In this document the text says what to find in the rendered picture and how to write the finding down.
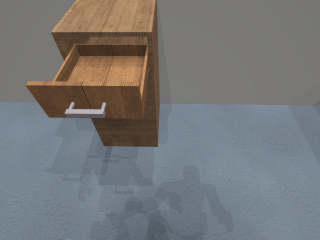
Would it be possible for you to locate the cabinet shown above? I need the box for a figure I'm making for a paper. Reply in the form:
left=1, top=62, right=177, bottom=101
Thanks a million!
left=51, top=0, right=160, bottom=147

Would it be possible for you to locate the handle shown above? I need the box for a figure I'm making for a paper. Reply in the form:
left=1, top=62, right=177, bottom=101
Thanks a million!
left=64, top=102, right=107, bottom=118

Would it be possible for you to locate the drawer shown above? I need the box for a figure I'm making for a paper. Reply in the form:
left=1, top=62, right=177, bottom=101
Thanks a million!
left=25, top=44, right=149, bottom=119

